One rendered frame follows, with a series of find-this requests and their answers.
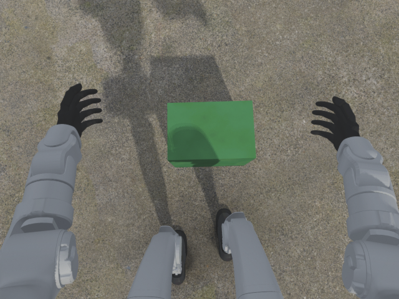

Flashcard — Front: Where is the right robot forearm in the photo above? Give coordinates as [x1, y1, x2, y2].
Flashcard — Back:
[337, 136, 399, 246]

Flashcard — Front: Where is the left robot hand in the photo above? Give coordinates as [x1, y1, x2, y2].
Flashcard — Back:
[57, 83, 103, 137]

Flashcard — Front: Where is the left robot upper arm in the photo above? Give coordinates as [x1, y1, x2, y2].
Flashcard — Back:
[0, 229, 79, 299]

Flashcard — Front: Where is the robot right thigh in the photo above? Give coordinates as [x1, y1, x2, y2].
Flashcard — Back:
[221, 218, 284, 299]

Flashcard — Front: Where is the left robot shin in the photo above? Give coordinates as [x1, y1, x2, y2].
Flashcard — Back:
[151, 225, 182, 274]

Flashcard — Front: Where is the right robot upper arm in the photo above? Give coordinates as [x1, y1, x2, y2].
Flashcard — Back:
[342, 240, 399, 299]

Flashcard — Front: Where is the right robot hand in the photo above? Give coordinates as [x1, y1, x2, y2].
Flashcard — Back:
[310, 96, 360, 151]

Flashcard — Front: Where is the left robot forearm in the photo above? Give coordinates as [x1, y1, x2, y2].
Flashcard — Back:
[0, 124, 82, 259]

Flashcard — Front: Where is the carton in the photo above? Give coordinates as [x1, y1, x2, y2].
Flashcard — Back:
[167, 100, 256, 168]

